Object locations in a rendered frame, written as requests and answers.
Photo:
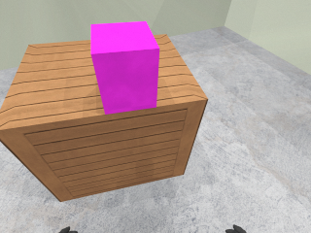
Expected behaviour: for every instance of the pedestal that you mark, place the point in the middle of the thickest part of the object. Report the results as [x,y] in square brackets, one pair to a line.
[53,121]

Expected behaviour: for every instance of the carton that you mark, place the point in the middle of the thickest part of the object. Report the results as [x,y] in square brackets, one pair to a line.
[125,57]

